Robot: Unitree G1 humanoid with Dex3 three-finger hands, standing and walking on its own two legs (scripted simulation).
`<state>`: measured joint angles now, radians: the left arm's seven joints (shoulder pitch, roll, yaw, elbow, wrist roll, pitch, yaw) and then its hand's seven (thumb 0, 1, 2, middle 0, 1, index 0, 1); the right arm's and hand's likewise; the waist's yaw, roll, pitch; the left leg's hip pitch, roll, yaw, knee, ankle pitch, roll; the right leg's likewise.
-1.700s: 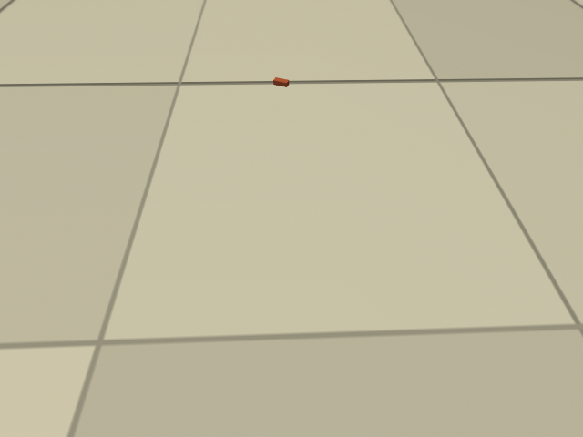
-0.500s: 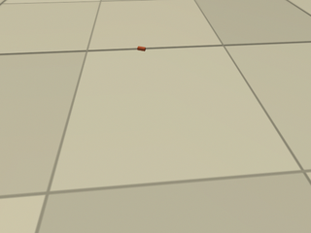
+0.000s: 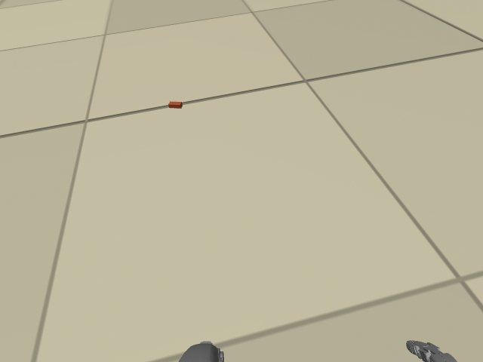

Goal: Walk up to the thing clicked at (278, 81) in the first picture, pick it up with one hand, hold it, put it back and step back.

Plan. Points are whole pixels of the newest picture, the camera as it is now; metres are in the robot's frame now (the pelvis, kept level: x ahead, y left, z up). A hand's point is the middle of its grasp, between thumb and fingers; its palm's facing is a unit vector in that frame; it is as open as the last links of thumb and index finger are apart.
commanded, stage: walk up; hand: left
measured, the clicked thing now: (175, 104) +2.00 +0.65 -0.76
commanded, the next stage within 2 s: none
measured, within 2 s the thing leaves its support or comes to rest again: neither
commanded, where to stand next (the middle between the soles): +1.61 +0.49 m, yaw -14 degrees
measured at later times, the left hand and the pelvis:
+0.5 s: hand (129, 215) +0.48 +0.33 -0.12, palm faces -0.14 -0.89 -0.43, open 7.4 cm; pelvis +0.34 +0.06 +0.00, yaw -5 degrees
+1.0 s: hand (137, 169) +0.67 +0.37 -0.14, palm faces -0.10 -0.88 -0.46, open 7.4 cm; pelvis +0.62 +0.08 -0.01, yaw -7 degrees
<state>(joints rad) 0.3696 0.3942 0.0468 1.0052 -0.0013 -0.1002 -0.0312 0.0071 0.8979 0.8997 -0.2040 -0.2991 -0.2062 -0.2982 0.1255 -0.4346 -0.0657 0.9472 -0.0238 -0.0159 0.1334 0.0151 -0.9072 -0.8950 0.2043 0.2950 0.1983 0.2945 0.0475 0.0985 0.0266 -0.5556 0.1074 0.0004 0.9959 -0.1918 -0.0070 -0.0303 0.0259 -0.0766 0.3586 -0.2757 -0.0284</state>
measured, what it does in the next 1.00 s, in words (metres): walks ahead: left foot, then right foot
